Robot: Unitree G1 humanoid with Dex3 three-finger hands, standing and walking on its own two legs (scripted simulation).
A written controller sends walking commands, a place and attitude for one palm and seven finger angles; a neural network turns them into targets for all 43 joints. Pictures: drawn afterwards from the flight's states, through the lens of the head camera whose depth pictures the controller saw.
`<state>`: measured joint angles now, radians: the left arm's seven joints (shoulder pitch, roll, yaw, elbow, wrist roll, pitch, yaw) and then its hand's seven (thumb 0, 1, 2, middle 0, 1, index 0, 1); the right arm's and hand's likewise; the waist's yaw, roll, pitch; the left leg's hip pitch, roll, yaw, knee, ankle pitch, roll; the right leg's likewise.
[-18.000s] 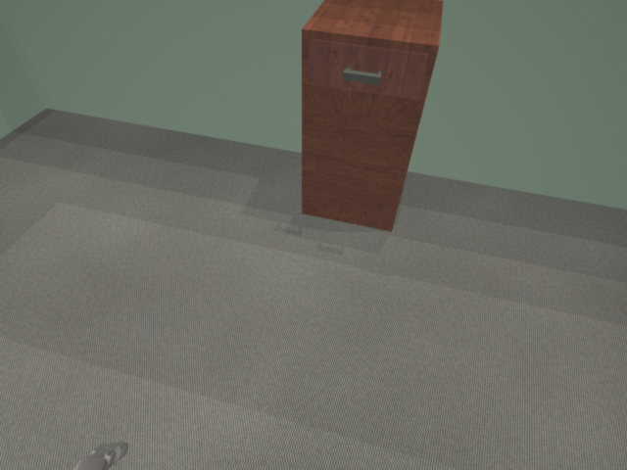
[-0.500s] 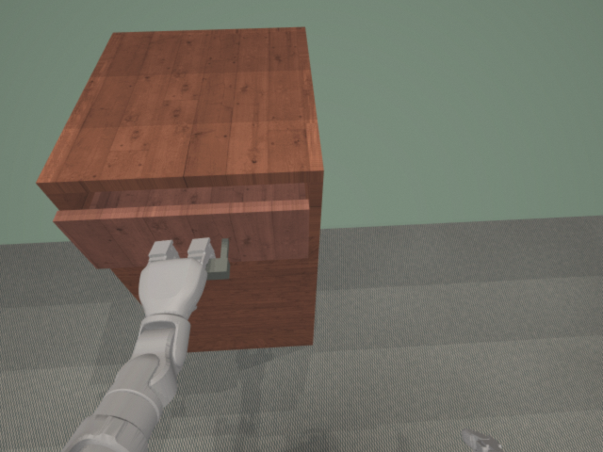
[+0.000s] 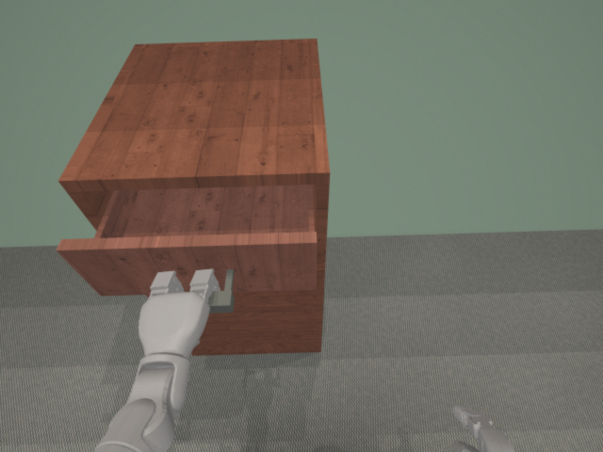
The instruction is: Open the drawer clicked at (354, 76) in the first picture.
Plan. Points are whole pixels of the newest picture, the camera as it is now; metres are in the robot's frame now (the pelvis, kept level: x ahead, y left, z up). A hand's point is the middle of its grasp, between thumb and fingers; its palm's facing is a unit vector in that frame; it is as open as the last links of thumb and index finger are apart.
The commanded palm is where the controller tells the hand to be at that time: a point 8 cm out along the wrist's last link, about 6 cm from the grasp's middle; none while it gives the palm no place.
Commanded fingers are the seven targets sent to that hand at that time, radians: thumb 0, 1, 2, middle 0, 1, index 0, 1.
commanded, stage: pull the drawer open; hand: left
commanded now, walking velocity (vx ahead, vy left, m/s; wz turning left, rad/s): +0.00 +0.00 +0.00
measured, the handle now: (195, 289) +0.35 +0.19 -0.02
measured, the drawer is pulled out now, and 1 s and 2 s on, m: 0.11 0.24 0.30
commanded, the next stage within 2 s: open the thumb to release the handle in 1.44 s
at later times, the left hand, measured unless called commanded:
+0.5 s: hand (182, 377) +0.23 +0.18 -0.04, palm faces -0.02 -0.12 -0.99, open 6.1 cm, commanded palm +0.20 +0.18 +0.01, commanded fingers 0.00 0.90 0.90 -0.40 -1.35 -0.40 -1.35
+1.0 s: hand (174, 428) +0.17 +0.18 -0.04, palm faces -0.05 -0.14 -0.99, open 6.2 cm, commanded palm +0.14 +0.18 +0.01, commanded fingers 0.00 0.90 0.90 -0.40 -1.35 -0.40 -1.35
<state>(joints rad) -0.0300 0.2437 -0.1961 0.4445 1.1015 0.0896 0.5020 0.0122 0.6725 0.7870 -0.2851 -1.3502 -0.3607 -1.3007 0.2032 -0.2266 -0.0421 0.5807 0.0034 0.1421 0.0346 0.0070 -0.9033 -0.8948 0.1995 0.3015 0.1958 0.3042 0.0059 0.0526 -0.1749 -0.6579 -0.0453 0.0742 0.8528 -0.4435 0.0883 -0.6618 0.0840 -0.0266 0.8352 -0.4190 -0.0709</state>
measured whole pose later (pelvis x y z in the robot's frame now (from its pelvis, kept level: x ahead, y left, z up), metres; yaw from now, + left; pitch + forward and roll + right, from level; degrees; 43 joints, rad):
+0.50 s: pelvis +0.00 -0.01 +0.00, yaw +0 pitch +13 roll +0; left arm 0.24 0.25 -0.19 0.24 1.11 0.05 0.53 0.03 0.66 0.79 -0.28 -1.35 -0.37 -1.30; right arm 0.17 -0.23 -0.04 0.54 -0.01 0.12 0.06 0.01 -0.90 -0.89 0.20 0.30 0.19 0.30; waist 0.02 0.05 -0.18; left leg -0.65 -0.04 0.08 0.88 -0.46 0.08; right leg -0.66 0.09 -0.02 0.88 -0.44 -0.08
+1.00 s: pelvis -0.01 -0.02 -0.01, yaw +0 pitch +13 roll +1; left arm 0.50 0.26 -0.16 0.03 1.11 -0.01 0.53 0.04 0.66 0.77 -0.26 -1.34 -0.37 -1.31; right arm 0.16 -0.23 -0.02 0.48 -0.03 0.11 0.07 0.01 -0.90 -0.90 0.20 0.30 0.19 0.30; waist 0.05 0.05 -0.19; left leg -0.68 -0.03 0.08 0.94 -0.49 0.06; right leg -0.70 0.09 -0.02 0.95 -0.47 -0.10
